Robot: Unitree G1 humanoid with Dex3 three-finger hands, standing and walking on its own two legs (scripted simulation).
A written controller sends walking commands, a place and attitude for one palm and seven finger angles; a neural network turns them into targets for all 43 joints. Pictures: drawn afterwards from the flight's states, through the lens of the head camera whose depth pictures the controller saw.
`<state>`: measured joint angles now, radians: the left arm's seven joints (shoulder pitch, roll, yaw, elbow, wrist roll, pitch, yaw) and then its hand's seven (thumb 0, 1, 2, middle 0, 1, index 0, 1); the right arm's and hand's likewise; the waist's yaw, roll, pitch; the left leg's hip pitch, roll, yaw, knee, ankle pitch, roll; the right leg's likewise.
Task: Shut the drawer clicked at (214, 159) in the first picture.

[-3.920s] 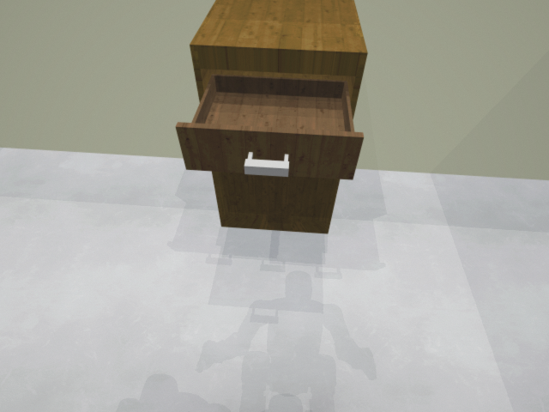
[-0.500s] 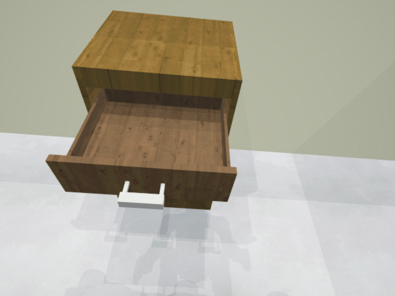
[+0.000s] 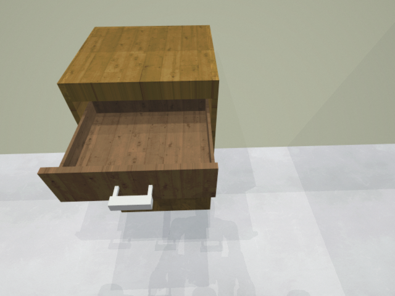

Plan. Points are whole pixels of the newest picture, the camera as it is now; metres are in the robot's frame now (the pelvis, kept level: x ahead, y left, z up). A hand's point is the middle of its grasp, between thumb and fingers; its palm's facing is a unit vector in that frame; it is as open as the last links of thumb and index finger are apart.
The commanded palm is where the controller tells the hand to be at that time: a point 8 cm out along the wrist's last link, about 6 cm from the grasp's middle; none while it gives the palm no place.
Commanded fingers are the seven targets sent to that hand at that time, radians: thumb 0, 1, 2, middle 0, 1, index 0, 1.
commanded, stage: come to a stop and stand still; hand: left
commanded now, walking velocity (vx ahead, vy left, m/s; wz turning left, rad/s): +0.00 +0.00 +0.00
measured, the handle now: (132, 195) +0.38 +0.19 -0.08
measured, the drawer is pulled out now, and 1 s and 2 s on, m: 0.29 0.29 0.29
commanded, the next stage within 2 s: look again from close up in 1.18 s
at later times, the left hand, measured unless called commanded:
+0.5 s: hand out of the picture -0.03 +0.11 -0.18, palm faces +0.09 -0.99 -0.14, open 7.4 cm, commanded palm none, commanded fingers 0.00 0.90 0.90 -0.20 -0.30 -0.20 -0.30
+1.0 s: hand out of the picture +0.00 +0.16 -0.18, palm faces +0.05 -0.98 -0.18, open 7.4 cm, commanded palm none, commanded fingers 0.00 0.90 0.90 -0.20 -0.30 -0.20 -0.30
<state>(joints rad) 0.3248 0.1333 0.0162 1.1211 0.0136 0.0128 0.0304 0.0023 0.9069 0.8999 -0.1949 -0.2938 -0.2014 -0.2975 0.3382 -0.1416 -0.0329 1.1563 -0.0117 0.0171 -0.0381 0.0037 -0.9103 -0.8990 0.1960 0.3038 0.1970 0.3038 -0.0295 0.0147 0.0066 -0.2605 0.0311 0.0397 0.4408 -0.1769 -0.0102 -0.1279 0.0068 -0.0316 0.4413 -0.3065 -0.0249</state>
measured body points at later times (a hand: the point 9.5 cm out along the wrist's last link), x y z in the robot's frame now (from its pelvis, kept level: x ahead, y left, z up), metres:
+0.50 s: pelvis +0.02 -0.03 +0.00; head +0.03 -0.03 +0.45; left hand -0.03 +0.16 -0.16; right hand +0.01 -0.24 -0.16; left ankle +0.04 +0.13 -0.74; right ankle -0.04 -0.10 -0.74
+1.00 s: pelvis +0.03 +0.00 +0.00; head +0.03 +0.00 +0.45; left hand +0.00 +0.21 -0.16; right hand +0.03 -0.22 -0.16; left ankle +0.04 +0.13 -0.74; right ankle -0.04 -0.10 -0.74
